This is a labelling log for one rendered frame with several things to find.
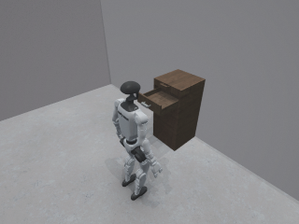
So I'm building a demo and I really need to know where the left robot upper arm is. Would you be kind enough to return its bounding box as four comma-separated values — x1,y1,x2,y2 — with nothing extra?
112,98,125,123

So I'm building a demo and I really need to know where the right robot hand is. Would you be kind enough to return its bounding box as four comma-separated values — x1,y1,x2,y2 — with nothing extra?
150,162,163,178

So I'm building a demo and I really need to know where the drawer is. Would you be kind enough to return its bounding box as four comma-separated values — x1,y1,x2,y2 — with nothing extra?
137,87,179,116

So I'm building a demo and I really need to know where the left robot thigh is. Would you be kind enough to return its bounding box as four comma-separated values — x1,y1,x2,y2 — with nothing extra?
120,136,135,166

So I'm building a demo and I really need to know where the robot left forearm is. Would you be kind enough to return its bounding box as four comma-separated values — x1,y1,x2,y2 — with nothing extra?
112,120,121,133

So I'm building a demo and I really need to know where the robot head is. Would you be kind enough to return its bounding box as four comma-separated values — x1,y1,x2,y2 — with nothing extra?
120,80,141,112

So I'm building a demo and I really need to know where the cabinet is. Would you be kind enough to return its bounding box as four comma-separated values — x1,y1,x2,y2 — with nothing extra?
153,69,206,151

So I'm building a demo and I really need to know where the left robot hand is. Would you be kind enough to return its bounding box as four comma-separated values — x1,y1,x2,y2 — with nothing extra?
116,132,124,140

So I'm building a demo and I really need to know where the handle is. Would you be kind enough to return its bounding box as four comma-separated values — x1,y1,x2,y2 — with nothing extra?
140,102,150,108
160,83,168,89

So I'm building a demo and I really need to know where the robot right forearm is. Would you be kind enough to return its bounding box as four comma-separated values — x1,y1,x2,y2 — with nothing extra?
141,139,157,166

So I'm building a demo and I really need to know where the right robot upper arm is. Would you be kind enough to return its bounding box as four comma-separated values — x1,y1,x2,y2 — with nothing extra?
135,111,149,147

